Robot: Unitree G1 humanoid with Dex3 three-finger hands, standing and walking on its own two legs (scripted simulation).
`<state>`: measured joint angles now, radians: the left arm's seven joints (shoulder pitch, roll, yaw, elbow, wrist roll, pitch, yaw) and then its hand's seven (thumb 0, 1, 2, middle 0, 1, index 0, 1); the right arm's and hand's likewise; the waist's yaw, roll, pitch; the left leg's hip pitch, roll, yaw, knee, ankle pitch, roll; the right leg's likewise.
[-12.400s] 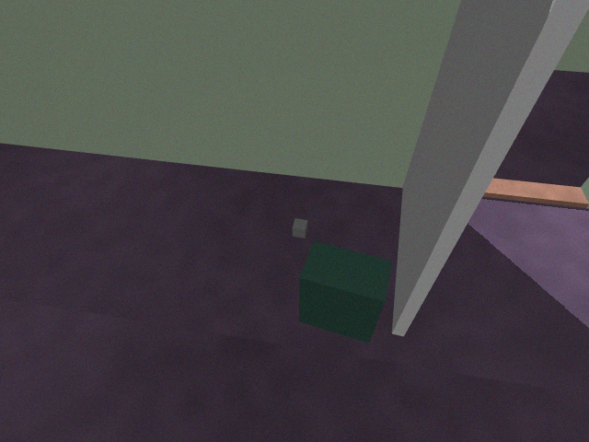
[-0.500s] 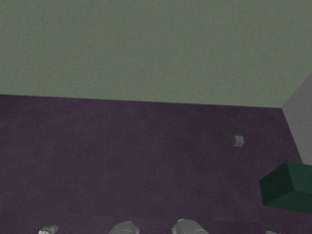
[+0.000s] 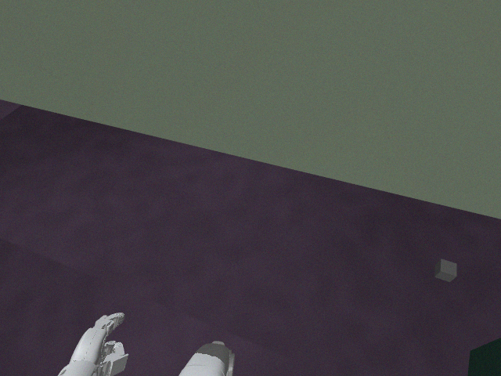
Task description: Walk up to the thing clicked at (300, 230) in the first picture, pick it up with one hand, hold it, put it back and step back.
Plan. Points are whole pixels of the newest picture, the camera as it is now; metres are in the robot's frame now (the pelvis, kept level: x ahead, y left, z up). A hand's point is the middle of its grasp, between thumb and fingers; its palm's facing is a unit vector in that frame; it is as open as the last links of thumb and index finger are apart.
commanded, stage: walk up
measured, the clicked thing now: (445, 270) +0.60 -0.74 -0.74
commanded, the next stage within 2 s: none
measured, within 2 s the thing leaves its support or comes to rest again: neither
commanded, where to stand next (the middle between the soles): +0.11 +0.03 m, yaw +50 degrees
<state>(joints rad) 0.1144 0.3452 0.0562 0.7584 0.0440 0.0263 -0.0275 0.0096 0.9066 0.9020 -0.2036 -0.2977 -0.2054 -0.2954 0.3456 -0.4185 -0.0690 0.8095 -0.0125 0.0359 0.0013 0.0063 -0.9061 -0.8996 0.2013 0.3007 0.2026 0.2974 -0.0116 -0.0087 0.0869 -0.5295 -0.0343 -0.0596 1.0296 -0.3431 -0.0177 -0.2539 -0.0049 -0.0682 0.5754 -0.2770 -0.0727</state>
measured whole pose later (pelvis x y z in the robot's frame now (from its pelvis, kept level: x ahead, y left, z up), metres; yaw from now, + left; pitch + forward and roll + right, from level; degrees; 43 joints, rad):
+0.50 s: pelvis +0.02 +0.02 -0.02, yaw +20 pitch -2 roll +1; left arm 0.35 0.48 0.11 0.83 0.04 0.05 -0.07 0.01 0.91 0.90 -0.20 -0.30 -0.20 -0.29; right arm 0.29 -0.43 -0.07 0.76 -0.01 -0.01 0.02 0.00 -0.91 -0.90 0.20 0.30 0.20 0.30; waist 0.09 -0.09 0.09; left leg -0.33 0.03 0.09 0.69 -0.32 0.03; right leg -0.26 -0.15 -0.30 0.80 -0.47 -0.03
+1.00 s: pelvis +0.08 +0.00 -0.02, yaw +39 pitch -1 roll +3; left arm 0.16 0.36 0.04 0.79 0.02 -0.01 0.00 0.01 0.91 0.90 -0.20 -0.30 -0.21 -0.30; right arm 0.21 -0.44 -0.07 0.76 -0.01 0.03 -0.02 0.01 -0.91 -0.90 0.20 0.30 0.20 0.30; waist 0.03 0.05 0.16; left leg -0.54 -0.07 -0.06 1.20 -0.52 0.00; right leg -0.39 -0.15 -0.06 0.73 -0.32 0.01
